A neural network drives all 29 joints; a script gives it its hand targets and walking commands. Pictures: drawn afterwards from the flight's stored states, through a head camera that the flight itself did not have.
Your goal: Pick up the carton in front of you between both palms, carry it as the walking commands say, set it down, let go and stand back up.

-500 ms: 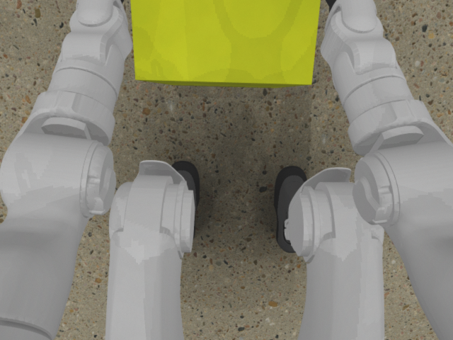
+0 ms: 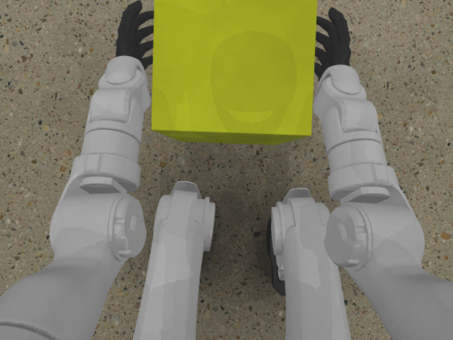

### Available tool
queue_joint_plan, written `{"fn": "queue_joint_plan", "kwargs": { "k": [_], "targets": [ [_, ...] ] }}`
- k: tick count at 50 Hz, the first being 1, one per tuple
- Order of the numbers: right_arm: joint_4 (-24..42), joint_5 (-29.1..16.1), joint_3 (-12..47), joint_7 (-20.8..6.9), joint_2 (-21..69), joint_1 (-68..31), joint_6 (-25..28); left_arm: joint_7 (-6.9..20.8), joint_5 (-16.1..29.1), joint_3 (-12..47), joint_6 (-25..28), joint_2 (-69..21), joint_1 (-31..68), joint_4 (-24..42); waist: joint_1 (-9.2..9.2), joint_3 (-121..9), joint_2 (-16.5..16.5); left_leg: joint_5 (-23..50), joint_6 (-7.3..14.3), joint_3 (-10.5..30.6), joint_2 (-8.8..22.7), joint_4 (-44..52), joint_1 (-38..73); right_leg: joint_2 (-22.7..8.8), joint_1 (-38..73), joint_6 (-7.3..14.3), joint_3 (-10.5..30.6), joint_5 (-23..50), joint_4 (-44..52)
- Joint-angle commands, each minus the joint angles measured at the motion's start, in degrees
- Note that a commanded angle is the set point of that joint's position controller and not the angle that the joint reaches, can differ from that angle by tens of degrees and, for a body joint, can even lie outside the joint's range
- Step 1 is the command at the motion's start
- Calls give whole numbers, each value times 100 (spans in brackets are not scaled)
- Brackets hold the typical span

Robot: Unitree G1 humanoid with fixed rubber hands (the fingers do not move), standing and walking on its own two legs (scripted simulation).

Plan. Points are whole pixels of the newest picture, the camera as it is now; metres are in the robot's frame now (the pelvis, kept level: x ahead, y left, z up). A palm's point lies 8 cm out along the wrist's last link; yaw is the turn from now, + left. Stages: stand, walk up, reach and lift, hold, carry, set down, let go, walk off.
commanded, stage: reach and lift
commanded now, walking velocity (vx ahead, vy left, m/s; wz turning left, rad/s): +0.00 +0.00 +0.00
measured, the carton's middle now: (231, 82) +0.51 +0.04 -0.15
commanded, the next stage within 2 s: none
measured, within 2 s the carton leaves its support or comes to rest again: neither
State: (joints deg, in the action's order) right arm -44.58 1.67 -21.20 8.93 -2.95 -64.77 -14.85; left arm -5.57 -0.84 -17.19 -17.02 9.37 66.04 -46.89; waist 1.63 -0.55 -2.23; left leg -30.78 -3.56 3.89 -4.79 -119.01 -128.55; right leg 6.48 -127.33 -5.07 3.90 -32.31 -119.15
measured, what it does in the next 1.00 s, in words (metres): rises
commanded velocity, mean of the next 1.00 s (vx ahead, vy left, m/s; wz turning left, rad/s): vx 0.00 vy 0.00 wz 0.00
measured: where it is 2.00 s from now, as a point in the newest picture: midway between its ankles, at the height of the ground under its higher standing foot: (233, 264)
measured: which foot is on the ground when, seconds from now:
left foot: down 0.00-1.00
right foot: down 0.00-1.00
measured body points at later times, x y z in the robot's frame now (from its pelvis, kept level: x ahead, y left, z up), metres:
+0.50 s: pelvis +0.02 +0.00 +0.13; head +0.24 +0.02 +0.52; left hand +0.48 +0.18 +0.07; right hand +0.50 -0.12 +0.07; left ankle +0.12 +0.13 -0.36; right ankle +0.11 -0.13 -0.36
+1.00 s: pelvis +0.07 +0.00 +0.28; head +0.18 +0.01 +0.71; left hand +0.44 +0.17 +0.23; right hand +0.45 -0.13 +0.24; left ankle +0.12 +0.13 -0.36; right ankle +0.11 -0.13 -0.36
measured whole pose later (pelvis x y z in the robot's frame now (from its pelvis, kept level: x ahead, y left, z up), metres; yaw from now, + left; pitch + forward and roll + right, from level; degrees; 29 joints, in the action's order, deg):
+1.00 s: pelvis +0.07 +0.00 +0.28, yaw +2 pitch +26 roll +0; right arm -35.0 10.3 -21.1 4.1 7.5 -29.6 -16.5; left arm -2.1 -10.5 -19.7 -18.0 -4.2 30.4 -36.4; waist 0.7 -13.0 -1.0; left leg -24.5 -2.1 7.1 -4.7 -64.6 -65.8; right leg 5.8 -64.8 -1.8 7.2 -25.8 -65.0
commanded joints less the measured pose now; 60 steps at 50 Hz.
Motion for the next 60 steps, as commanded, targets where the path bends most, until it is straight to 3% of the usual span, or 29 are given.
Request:
{"fn": "queue_joint_plan", "kwargs": {
  "k": [1,5,10,20,28,43,60],
  "targets": [
    [137,-67,2300,-1550,5956,-3764,-217,1679,202,2181,-157,-6362,3459,314,11,-5841,370,586,223,-929,-402,1729,3550,458,2755,384,-1050,455,1544],
    [-141,271,1849,-1667,6009,-3717,-274,1759,-191,1660,-170,-6352,3459,45,51,-5666,293,430,278,-874,-410,2147,3652,469,2909,415,-960,360,1986],
    [-220,376,1799,-1728,6219,-3576,-302,1790,-390,1498,-171,-6467,3310,6,110,-6031,211,552,284,-879,-430,2588,4131,494,3394,367,-929,486,2464],
    [343,95,2572,-1836,6750,-2743,-428,1848,-112,2260,-296,-6988,2613,678,72,-6825,271,1353,196,-851,-474,3258,5449,488,4581,285,-861,1168,3230],
    [664,-146,3177,-1820,6983,-1940,-438,1803,89,2792,-286,-7220,1810,981,71,-6458,240,1562,166,-714,-479,3918,6243,481,5474,259,-713,1389,3948],
    [545,165,3154,-1814,7021,-149,-225,1718,-163,2815,-44,-7376,143,911,-34,-4989,261,1826,264,-314,-383,5620,7925,313,7201,334,-277,1714,5682],
    [1074,227,3657,-1952,6928,1712,-406,1715,-241,3301,-201,-7439,-1675,1462,-108,-3491,248,3029,314,87,-169,7825,10528,47,9845,422,89,2962,7886]
  ]
}}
